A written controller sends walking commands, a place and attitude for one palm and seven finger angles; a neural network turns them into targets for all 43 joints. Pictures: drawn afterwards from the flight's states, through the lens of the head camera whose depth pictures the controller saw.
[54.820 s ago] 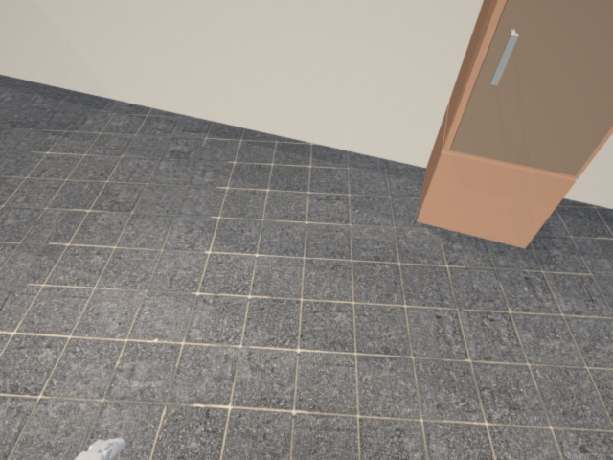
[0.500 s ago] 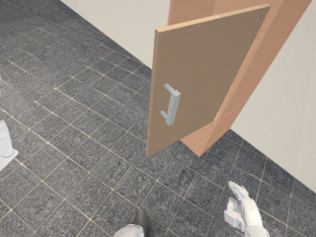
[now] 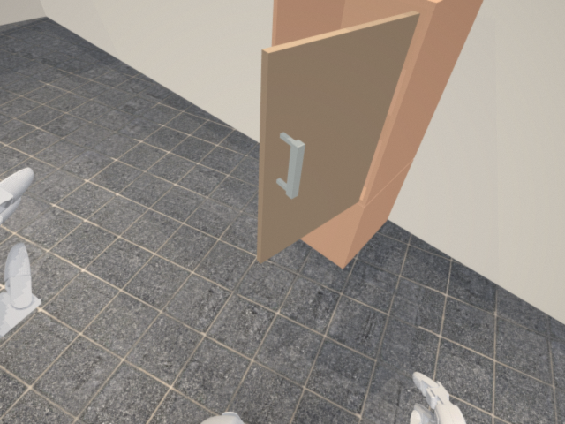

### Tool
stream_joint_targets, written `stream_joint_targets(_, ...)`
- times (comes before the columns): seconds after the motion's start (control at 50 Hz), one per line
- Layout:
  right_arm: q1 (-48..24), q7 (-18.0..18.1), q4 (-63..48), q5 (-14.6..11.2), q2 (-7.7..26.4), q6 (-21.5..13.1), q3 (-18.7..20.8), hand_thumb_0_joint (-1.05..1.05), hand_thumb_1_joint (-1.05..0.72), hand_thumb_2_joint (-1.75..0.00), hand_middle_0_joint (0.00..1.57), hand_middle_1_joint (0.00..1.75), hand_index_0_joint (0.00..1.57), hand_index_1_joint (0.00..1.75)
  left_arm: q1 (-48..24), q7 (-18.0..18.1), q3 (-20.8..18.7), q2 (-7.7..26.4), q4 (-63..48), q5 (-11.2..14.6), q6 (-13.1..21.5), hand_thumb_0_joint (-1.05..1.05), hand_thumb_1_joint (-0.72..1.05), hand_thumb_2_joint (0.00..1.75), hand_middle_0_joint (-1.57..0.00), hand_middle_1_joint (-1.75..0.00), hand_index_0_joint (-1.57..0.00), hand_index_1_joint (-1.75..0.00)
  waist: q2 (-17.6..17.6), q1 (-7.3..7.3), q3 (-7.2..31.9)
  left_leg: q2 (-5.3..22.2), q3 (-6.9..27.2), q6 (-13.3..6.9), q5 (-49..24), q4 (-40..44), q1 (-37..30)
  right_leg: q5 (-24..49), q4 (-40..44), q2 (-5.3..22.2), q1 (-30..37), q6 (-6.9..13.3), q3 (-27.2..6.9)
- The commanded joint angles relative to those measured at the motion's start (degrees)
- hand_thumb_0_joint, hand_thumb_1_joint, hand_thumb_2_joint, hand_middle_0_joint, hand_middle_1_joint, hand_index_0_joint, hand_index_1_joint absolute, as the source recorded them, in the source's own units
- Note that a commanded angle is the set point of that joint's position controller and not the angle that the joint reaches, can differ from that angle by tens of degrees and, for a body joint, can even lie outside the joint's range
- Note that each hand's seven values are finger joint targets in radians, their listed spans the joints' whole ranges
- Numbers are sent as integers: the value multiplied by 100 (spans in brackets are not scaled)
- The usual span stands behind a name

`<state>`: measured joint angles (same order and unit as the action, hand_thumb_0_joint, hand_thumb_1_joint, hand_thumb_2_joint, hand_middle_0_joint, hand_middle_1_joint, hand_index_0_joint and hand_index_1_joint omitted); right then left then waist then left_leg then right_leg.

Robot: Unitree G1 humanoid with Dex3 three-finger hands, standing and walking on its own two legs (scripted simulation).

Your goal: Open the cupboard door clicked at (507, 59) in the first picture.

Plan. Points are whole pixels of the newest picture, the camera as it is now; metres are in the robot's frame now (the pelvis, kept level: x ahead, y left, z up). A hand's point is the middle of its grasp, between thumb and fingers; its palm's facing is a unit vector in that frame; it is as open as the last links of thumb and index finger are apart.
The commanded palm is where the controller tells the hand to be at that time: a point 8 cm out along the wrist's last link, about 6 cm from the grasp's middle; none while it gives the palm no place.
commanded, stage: stop stepping back and stand still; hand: left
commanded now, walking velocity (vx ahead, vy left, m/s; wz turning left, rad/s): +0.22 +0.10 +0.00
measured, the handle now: (288, 166) +0.61 +0.02 +0.02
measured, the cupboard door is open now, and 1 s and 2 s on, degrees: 81 81 81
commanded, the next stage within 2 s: let the arm hang, fingers relaxed in 0.40 s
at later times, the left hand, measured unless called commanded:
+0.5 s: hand (3, 284) +0.20 +0.28 +0.19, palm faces +0.43 -0.69 -0.59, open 7.4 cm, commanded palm none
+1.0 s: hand out of the picture -0.02 +0.20 -0.17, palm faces +0.16 -0.97 -0.18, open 7.1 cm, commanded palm none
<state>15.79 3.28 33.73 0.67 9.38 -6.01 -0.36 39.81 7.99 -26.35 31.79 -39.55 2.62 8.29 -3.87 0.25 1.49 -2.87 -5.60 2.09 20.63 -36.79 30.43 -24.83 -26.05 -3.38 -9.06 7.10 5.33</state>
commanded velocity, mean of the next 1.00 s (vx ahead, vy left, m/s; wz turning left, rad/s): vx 0.05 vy -0.02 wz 0.00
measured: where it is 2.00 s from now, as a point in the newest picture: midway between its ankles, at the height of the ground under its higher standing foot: outside the picture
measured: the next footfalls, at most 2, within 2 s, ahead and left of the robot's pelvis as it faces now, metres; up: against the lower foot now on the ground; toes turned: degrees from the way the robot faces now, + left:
left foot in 0.26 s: +0.01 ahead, +0.19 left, +0.00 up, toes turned +7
left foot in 0.82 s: +0.04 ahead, +0.14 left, +0.00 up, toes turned +9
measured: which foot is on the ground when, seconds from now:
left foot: up 0.00-0.24, down 0.26-0.50, up 0.52-0.80, down 0.82-1.00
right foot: down 0.00-1.00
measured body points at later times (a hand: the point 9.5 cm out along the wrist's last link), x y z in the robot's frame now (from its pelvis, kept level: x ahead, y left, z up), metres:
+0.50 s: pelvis -0.01 +0.02 -0.01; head +0.02 +0.00 +0.44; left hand +0.17 +0.31 +0.22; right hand +0.15 -0.19 -0.11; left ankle -0.03 +0.18 -0.73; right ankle +0.02 -0.04 -0.73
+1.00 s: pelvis +0.01 +0.02 +0.01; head +0.02 +0.03 +0.46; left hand -0.02 +0.25 -0.15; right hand +0.06 -0.21 -0.15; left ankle +0.00 +0.13 -0.73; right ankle +0.02 -0.04 -0.73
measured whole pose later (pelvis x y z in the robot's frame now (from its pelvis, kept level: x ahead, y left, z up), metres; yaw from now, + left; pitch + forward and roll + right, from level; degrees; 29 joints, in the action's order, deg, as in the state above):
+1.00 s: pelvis +0.01 +0.02 +0.01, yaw +6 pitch -1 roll -1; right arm 15.3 1.9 58.3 1.6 10.2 2.2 -0.3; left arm 17.9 0.6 -1.1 9.7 59.6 -0.5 -1.2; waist 0.2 -0.8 -2.9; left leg 1.3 -2.4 -0.3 14.5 -27.4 11.8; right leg -12.7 -23.5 -1.5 -10.2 4.5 10.7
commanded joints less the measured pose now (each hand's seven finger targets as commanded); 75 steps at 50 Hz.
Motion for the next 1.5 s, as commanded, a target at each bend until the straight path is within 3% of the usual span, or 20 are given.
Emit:
stream_joint_targets(0.0,-1007,46,-449,63,929,-63,235,0,-90,-90,20,30,20,30,-1977,146,-1249,1204,-90,152,321,0,90,90,-20,-30,-20,-30,-414,329,-430,811,1028,0,-336,-4335,96,-1878,2066,2755,-2987,785,-2829)
stream_joint_targets(0.02,-839,103,-457,11,743,-35,252,0,-90,-90,20,30,20,30,-1824,117,-753,541,753,34,325,0,90,90,-20,-30,-20,-30,-449,328,-99,721,615,-74,-416,-3682,360,-2794,1933,2104,-2043,342,-2061)
stream_joint_targets(0.04,-843,142,-488,-49,972,-96,378,0,-90,-90,20,30,20,30,-1739,67,-400,295,867,-9,322,0,90,90,-20,-30,-20,-30,-207,209,-423,685,544,-138,-508,-3180,532,-2745,1881,1897,-1747,245,-2312)
stream_joint_targets(0.1,-1054,315,-421,-24,878,-235,279,0,-90,-90,20,30,20,30,-1805,131,-28,66,644,-85,470,0,90,90,-20,-30,-20,-30,720,-4,-792,693,229,-283,-2,-1693,210,-1643,1646,1870,-1260,273,-2020)
stream_joint_targets(0.2,-762,386,-505,59,837,-526,223,0,-90,-90,20,30,20,30,-2004,329,-94,186,-381,-116,609,0,90,90,-20,-30,-20,-30,-57,6,-109,378,-199,-394,-74,1069,-1700,-532,448,1294,-553,67,-1026)
stream_joint_targets(0.22,-636,395,-542,39,899,-536,264,0,-90,-90,20,30,20,30,-1903,345,-284,307,-495,-50,640,0,90,90,-20,-30,-20,-30,402,62,93,556,136,-474,-277,1437,-2240,113,-405,1005,-658,-163,-708)
stream_joint_targets(0.26,-560,316,-691,-2,1021,-510,336,0,-90,-90,20,30,20,30,-1694,386,-587,571,-846,-75,759,0,90,90,-20,-30,-20,-30,2274,36,317,2092,2409,-1084,-2349,1651,-3544,-173,-2204,348,-2268,-671,-8)
stream_joint_targets(0.28,-529,233,-633,39,902,-514,323,0,-90,-90,20,30,20,30,-1649,352,-662,579,-791,-91,819,0,90,90,-20,-30,-20,-30,1858,47,177,2287,2564,-1244,-3021,1800,-3503,-680,-2579,253,-2524,-695,-189)
stream_joint_targets(0.36,-607,59,-525,-30,907,-538,349,0,-90,-90,20,30,20,30,-1059,257,-885,499,-419,-41,658,0,90,90,-20,-30,-20,-30,1985,45,-80,1741,983,-912,-2275,1565,-2031,349,-1289,390,-1123,-760,3)
stream_joint_targets(0.44,-627,-9,-635,-99,919,-384,359,0,-90,-90,20,30,20,30,-412,197,-723,231,315,19,563,0,90,90,-20,-30,-20,-30,805,32,194,1163,360,-474,-1042,460,-756,1369,100,423,798,-671,-227)
stream_joint_targets(0.46,-646,-20,-640,-125,837,-353,346,0,-90,-90,20,30,20,30,-246,200,-754,285,604,9,513,0,90,90,-20,-30,-20,-30,-26,37,304,720,102,-312,-396,-440,-433,1887,351,1110,850,-346,-1377)
stream_joint_targets(0.48,-971,-457,276,-158,958,-127,316,0,-90,-90,20,30,20,30,-985,-625,1822,-1029,4362,-583,-475,0,90,90,-20,-30,-20,-30,-664,-11,372,711,284,-120,1308,-1505,403,3882,2,2652,358,109,-2143)
stream_joint_targets(0.5,-548,-376,289,-93,853,173,327,0,-90,-90,20,30,20,30,-1143,-741,1779,-1129,4687,-492,-650,0,90,90,-20,-30,-20,-30,-777,-6,446,896,840,-181,1828,-1838,-122,4313,-31,2555,-157,268,-2008)
stream_joint_targets(0.58,-456,-397,218,-4,689,596,230,0,-90,-90,20,30,20,30,-1747,-725,1981,-1161,5210,-477,-764,0,90,90,-20,-30,-20,-30,-1099,-14,240,427,87,-159,1117,-1916,-5,4898,-239,1861,292,375,-757)
stream_joint_targets(0.64,-559,-361,461,87,615,788,246,0,-90,-90,20,30,20,30,-1982,-701,2068,-1097,6320,-509,-791,0,90,90,-20,-30,-20,-30,-1538,-54,206,306,48,-136,832,-1581,-441,4536,144,1677,283,254,-707)
stream_joint_targets(0.76,-27,-294,1403,77,529,756,172,0,-90,-90,20,30,20,30,-2417,-670,2245,-1159,8063,-350,-789,0,90,90,-20,-30,-20,-30,492,197,253,466,309,-217,-787,756,-2162,1586,372,1468,-380,-114,-759)
stream_joint_targets(0.8,-123,-216,1529,172,797,636,199,0,-90,-90,20,30,20,30,-1999,-673,2263,-1768,8415,-330,-792,0,90,90,-20,-30,-20,-30,2000,-24,238,1392,1510,-676,-1623,1371,-2176,1046,129,954,-631,-520,-465)
stream_joint_targets(0.86,-438,-152,1770,128,596,713,123,0,-90,-90,20,30,20,30,-2195,-672,2316,-1578,9043,-356,-821,0,90,90,-20,-30,-20,-30,1838,-111,-347,993,1063,-494,-500,1527,-1117,1135,676,1004,114,-497,-605)
stream_joint_targets(1.04,316,-105,2625,55,530,609,58,0,-90,-90,20,30,20,30,-2170,-664,2496,-1725,10154,-298,-693,0,90,90,-20,-30,-20,-30,184,23,-356,937,747,-394,-1110,1811,-1952,1451,1052,1147,126,-412,-567)
stream_joint_targets(1.48,709,-71,3328,62,80,573,-29,0,-90,-90,20,30,20,30,-1868,-562,2518,-1969,10611,-279,-715,0,90,90,-20,-30,-20,-30,544,-31,-757,874,625,-406,-1276,1993,-1915,1629,896,1106,50,-413,-579)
